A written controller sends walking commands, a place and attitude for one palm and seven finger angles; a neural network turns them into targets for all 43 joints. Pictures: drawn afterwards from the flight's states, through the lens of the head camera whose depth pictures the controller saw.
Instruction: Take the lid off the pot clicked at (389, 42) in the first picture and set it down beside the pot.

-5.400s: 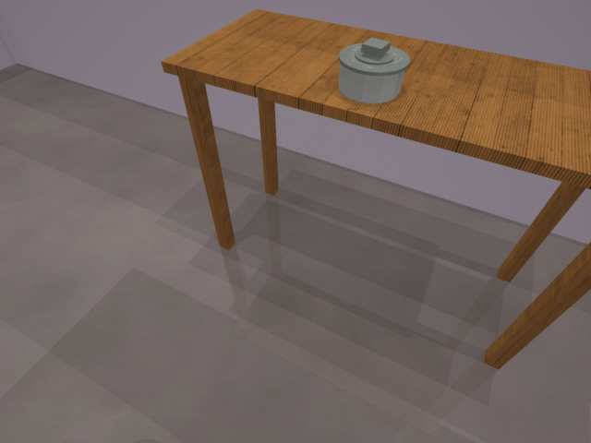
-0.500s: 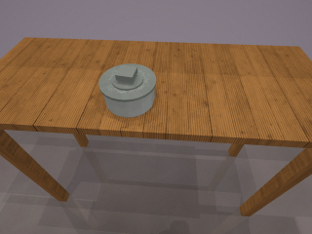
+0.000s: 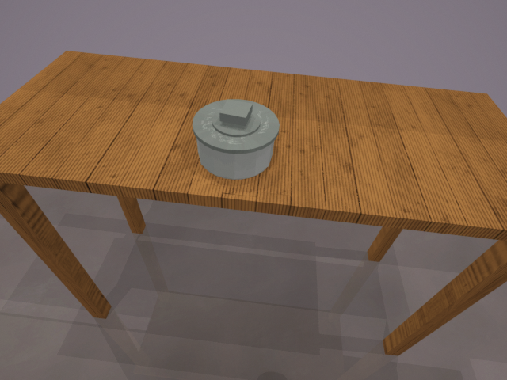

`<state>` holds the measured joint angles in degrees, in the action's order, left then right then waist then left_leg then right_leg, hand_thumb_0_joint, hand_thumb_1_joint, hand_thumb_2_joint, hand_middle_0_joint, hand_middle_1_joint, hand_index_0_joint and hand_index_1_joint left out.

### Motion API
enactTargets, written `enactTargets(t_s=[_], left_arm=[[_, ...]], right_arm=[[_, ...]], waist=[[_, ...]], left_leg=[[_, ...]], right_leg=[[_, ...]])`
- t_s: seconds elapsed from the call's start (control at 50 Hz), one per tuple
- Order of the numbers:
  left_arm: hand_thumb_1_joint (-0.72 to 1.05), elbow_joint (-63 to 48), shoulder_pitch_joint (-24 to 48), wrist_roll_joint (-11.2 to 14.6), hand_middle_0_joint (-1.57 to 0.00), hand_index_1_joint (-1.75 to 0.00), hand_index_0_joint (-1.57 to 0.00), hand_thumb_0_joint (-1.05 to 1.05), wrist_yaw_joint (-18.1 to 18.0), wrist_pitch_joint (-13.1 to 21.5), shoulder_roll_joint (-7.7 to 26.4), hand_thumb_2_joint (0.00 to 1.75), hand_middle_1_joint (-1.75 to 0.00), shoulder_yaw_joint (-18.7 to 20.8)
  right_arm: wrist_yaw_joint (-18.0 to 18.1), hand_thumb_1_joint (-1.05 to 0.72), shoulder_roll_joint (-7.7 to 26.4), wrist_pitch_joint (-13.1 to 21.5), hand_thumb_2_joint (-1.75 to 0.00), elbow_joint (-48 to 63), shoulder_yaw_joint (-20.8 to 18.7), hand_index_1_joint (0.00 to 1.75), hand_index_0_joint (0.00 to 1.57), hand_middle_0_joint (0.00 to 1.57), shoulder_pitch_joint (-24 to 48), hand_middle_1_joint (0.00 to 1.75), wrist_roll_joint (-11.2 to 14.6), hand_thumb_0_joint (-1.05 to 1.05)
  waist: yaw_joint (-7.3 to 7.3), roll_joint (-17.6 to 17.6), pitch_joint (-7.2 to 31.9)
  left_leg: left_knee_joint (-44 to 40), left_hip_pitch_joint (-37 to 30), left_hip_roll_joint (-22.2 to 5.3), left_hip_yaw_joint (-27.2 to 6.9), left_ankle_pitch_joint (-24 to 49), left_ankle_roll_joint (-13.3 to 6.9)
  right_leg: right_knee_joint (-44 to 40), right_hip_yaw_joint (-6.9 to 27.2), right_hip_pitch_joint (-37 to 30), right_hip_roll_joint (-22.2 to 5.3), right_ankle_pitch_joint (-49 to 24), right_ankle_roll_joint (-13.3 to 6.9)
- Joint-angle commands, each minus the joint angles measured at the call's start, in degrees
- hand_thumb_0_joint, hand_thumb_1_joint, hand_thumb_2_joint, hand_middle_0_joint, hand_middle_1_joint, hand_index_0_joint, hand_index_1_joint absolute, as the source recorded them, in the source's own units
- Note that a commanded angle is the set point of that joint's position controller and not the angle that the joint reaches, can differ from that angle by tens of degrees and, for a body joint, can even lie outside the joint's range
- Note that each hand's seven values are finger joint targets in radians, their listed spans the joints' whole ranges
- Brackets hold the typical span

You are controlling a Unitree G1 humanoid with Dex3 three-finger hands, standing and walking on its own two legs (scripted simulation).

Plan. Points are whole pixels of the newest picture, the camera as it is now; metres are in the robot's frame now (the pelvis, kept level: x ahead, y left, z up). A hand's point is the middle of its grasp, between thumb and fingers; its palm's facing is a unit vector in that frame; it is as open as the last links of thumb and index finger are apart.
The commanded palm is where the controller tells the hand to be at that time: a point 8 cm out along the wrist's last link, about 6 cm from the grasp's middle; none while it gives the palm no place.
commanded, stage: look again from close up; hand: left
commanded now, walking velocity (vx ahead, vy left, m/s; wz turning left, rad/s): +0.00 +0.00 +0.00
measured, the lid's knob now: (236, 112) +0.53 +0.07 +0.16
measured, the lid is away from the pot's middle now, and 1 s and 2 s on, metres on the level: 0.00 0.00 0.00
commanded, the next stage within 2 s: shuffle to correct the standing spot in 0.48 s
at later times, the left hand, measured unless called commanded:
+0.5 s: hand out of the picture -0.03 +0.17 -0.18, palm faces +0.03 -0.99 -0.16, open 7.4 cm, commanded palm none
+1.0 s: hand out of the picture +0.00 +0.14 -0.18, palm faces +0.06 -0.99 -0.14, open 7.4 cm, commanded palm none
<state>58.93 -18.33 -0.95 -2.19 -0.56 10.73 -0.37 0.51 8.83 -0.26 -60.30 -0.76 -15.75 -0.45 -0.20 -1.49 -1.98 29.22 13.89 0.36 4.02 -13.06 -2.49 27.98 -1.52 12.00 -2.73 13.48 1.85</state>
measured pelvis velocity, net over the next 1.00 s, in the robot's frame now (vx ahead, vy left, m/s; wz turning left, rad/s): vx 0.03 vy -0.02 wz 0.00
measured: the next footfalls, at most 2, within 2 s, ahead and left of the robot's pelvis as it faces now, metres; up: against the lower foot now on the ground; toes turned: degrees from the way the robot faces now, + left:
none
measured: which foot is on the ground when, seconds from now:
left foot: down 0.00-1.00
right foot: down 0.00-1.00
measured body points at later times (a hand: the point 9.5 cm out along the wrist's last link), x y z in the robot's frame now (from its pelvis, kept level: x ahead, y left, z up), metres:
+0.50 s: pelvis -0.01 +0.00 +0.00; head -0.01 +0.02 +0.45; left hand -0.03 +0.22 -0.16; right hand +0.00 -0.22 -0.15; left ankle +0.03 +0.09 -0.74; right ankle +0.02 -0.15 -0.74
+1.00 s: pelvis +0.03 -0.02 -0.01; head +0.04 +0.00 +0.44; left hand +0.00 +0.20 -0.17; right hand +0.02 -0.23 -0.16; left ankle +0.03 +0.09 -0.74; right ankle +0.02 -0.14 -0.74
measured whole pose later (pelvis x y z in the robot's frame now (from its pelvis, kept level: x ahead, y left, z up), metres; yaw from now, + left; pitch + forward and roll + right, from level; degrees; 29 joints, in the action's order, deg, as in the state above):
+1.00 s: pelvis +0.03 -0.02 -0.01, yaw +0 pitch +0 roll +0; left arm 60.4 -22.8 -1.2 -0.5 0.1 8.3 1.4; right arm 0.7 6.3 0.8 -61.1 -1.9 -19.8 -0.9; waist 0.0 -2.0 -0.1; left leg 33.6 15.4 -0.4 3.1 -18.1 -1.3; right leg 33.6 -1.3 14.0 -1.5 19.6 -0.6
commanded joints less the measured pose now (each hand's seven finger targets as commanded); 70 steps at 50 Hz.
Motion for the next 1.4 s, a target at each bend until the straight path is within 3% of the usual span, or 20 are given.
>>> enactTargets(t_s=[0.0,0.3,0.38,0.54,0.58,0.64,0.68,0.82,0.86,0.94,0.98,1.02,1.04,1.06,1.1,1.14,1.22,1.24,1.34,1.38], left_arm=[[0.90,-2.2,-3.1,0.1,-0.20,-0.30,-0.20,0.00,-0.3,1.2,5.0,0.90,-0.30,1.0],[0.90,0.6,-5.8,-0.1,-0.20,-0.30,-0.20,0.00,-0.3,1.5,3.5,0.90,-0.30,0.7],[0.90,0.7,-5.8,-0.1,-0.20,-0.30,-0.20,0.00,-0.3,1.5,3.5,0.90,-0.30,0.8],[0.90,0.7,-5.9,-0.1,-0.20,-0.30,-0.20,0.00,-0.3,1.6,2.8,0.90,-0.30,0.9],[0.90,0.6,-6.0,-0.1,-0.20,-0.30,-0.20,0.00,-0.1,1.5,2.9,0.90,-0.30,1.0],[0.90,0.1,-6.2,-0.4,-0.20,-0.30,-0.20,0.00,0.3,1.2,2.8,0.90,-0.30,1.4],[0.90,-0.4,-6.2,-0.5,-0.20,-0.30,-0.20,0.00,0.6,1.0,3.0,0.90,-0.30,1.7],[0.90,-0.9,-7.4,-0.1,-0.20,-0.30,-0.20,0.00,1.1,1.8,3.2,0.90,-0.30,2.5],[0.90,-1.1,-6.8,-0.1,-0.20,-0.30,-0.20,0.00,1.1,1.8,3.6,0.90,-0.30,2.8],[0.90,-1.8,-6.4,-0.3,-0.20,-0.30,-0.20,0.00,1.5,2.0,2.0,0.90,-0.30,2.8],[0.90,-2.0,-6.0,-0.3,-0.20,-0.30,-0.20,0.00,1.6,2.5,0.9,0.90,-0.30,2.7],[0.90,-1.4,-6.7,-0.2,-0.20,-0.30,-0.20,0.00,1.1,2.8,-0.1,0.90,-0.30,2.6],[0.90,-0.5,-7.9,0.1,-0.20,-0.30,-0.20,0.00,0.7,3.0,0.3,0.90,-0.30,2.7],[0.90,0.3,-9.6,0.2,-0.20,-0.30,-0.20,0.00,0.3,3.3,1.5,0.90,-0.30,2.9],[0.90,1.1,-10.3,0.5,-0.20,-0.30,-0.20,0.00,-0.4,3.7,3.7,0.90,-0.30,3.0],[0.90,0.9,-9.4,0.6,-0.20,-0.30,-0.20,0.00,-1.0,3.4,4.5,0.90,-0.30,2.9],[0.90,-1.1,-6.5,0.3,-0.20,-0.30,-0.20,0.00,-1.6,2.4,6.2,0.90,-0.30,3.5],[0.90,-1.4,-6.4,0.2,-0.20,-0.30,-0.20,0.00,-1.6,2.1,6.5,0.90,-0.30,3.6],[0.90,-3.7,-2.8,-0.1,-0.20,-0.30,-0.20,0.00,-1.2,1.0,7.0,0.90,-0.30,3.7],[0.90,-4.7,-1.2,-0.1,-0.20,-0.30,-0.20,0.00,-0.9,0.8,7.3,0.90,-0.30,3.5]], right_arm=[[0.5,-0.90,6.8,1.4,-0.90,2.8,-1.2,0.30,0.20,0.20,-0.7,0.30,-0.1,0.00],[0.6,-0.90,5.4,1.6,-0.90,1.0,-1.2,0.30,0.20,0.20,-1.5,0.30,0.2,0.00],[0.6,-0.90,4.8,1.4,-0.90,0.9,-1.2,0.30,0.20,0.20,-2.0,0.30,0.1,0.00],[0.6,-0.90,4.6,1.3,-0.90,0.5,-1.2,0.30,0.20,0.20,-2.2,0.30,0.0,0.00],[0.6,-0.90,4.3,1.3,-0.90,0.5,-1.2,0.30,0.20,0.20,-2.7,0.30,-0.1,0.00],[0.6,-0.90,5.0,1.0,-0.90,0.6,-1.7,0.30,0.20,0.20,-2.9,0.30,-0.4,0.00],[0.5,-0.90,5.1,0.8,-0.90,1.1,-1.9,0.30,0.20,0.20,-3.4,0.30,-0.6,0.00],[0.5,-0.90,3.1,1.8,-0.90,1.8,-1.8,0.30,0.20,0.20,-4.2,0.30,-0.6,0.00],[0.5,-0.90,2.9,1.8,-0.90,1.6,-1.8,0.30,0.20,0.20,-5.0,0.30,-0.7,0.00],[0.6,-0.90,4.1,2.3,-0.90,1.5,-2.3,0.30,0.20,0.20,-6.8,0.30,-0.6,0.00],[0.9,-0.90,5.3,2.8,-0.90,1.5,-2.7,0.30,0.20,0.20,-7.6,0.30,-0.5,0.00],[1.5,-0.90,4.6,3.1,-0.90,1.2,-2.2,0.30,0.20,0.20,-6.4,0.30,-0.3,0.00],[1.8,-0.90,3.6,3.2,-0.90,1.0,-1.8,0.30,0.20,0.20,-5.9,0.30,-0.2,0.00],[2.0,-0.90,2.8,3.4,-0.90,1.0,-1.5,0.30,0.20,0.20,-5.3,0.30,0.0,0.00],[2.3,-0.90,2.2,3.0,-0.90,0.8,-1.4,0.30,0.20,0.20,-4.4,0.30,0.3,0.00],[2.5,-0.90,2.3,2.2,-0.90,0.2,-1.6,0.30,0.20,0.20,-4.4,0.30,0.6,0.00],[2.7,-0.90,3.1,0.8,-0.90,0.7,-2.3,0.30,0.20,0.20,-2.9,0.30,0.6,0.00],[2.7,-0.90,3.6,0.5,-0.90,1.2,-2.6,0.30,0.20,0.20,-2.6,0.30,0.5,0.00],[2.1,-0.90,3.9,-0.4,-0.90,3.2,-3.0,0.30,0.20,0.20,0.6,0.30,0.2,0.00],[1.7,-0.90,3.9,-0.3,-0.90,4.0,-2.8,0.30,0.20,0.20,1.0,0.30,0.2,0.00]], waist=[[-0.11,2.7,-1.4],[-0.45,2.7,-2.4],[-0.40,1.3,-3.1],[-0.30,2.3,-3.5],[-0.23,1.1,-2.9],[-0.14,3.0,-3.8],[-0.20,2.7,-4.5],[0.03,-1.4,-4.2],[0.46,-0.5,-4.6],[0.90,6.1,-5.9],[0.80,7.8,-4.0],[-0.52,7.7,-2.6],[-1.01,6.4,-0.9],[-1.34,2.6,1.4],[-0.97,-3.4,2.7],[-0.61,-4.9,5.0],[-0.72,-3.4,4.3],[-0.76,-2.9,4.6],[-0.57,-2.1,2.7],[-0.35,-2.2,3.2]], left_leg=[[-10.3,2.5,-6.3,-9.2,-8.2,0.3],[-11.7,2.7,-6.4,-9.3,-8.3,0.1],[-11.8,2.7,-6.2,-9.4,-8.7,0.1],[-11.8,3.0,-5.8,-9.1,-9.4,0.4],[-12.1,2.6,-6.0,-9.3,-11.2,0.2],[-12.3,4.1,-6.3,-10.1,-20.0,-0.2],[-13.3,5.9,-7.1,-11.2,-23.5,-0.9],[-4.2,5.4,-3.9,-6.7,-15.3,-0.6],[-3.4,5.0,-3.8,-6.5,-16.4,-0.5],[-9.0,2.6,-8.5,-12.9,-16.5,-2.8],[-11.2,-0.2,-11.9,-17.3,-9.3,-5.0],[-7.0,-0.5,-10.7,-13.3,10.3,-4.4],[-3.0,-0.1,-8.5,-9.7,19.6,-3.0],[1.5,-0.3,-6.3,-6.2,23.6,-1.1],[2.0,2.0,-4.1,-3.1,16.9,2.0],[1.4,1.0,-3.6,-2.4,13.8,2.7],[2.5,-0.6,-3.6,-1.8,18.8,2.9],[3.1,-0.8,-3.6,-1.5,18.6,3.0],[3.8,-2.7,-3.3,-2.8,12.4,2.9],[2.2,-4.2,-3.8,-3.8,12.9,2.3]], right_leg=[[-5.0,3.4,1.9,-2.4,2.4,-3.6],[-5.5,3.0,2.2,-2.8,0.6,-3.3],[-6.0,3.4,2.8,-2.7,1.7,-3.5],[-6.4,3.9,3.7,-2.9,3.0,-3.6],[-6.5,3.5,3.6,-2.4,4.8,-3.6],[-5.8,3.1,5.5,-1.4,13.4,-3.7],[-4.5,2.3,5.8,-0.5,15.1,-3.9],[-6.9,7.6,6.0,-3.3,15.7,-6.8],[-6.6,7.7,7.6,-3.3,18.8,-7.2],[1.4,1.8,10.2,0.3,11.3,-6.0],[6.4,-1.9,9.8,2.2,5.5,-4.8],[3.5,-1.1,5.3,1.2,-0.2,-4.1],[1.9,1.2,1.3,-0.1,-7.1,-4.2],[0.8,4.3,-2.6,-2.5,-19.1,-4.6],[1.3,6.5,-8.1,-7.0,-46.2,-5.0],[3.1,6.4,-10.7,-8.1,-56.8,-4.6],[4.5,6.2,-8.3,-8.1,-56.2,-3.9],[4.7,6.7,-8.0,-8.6,-55.3,-4.7],[1.1,9.0,-1.0,-9.7,-35.9,-7.6],[-0.1,8.6,0.5,-8.8,-28.3,-7.1]])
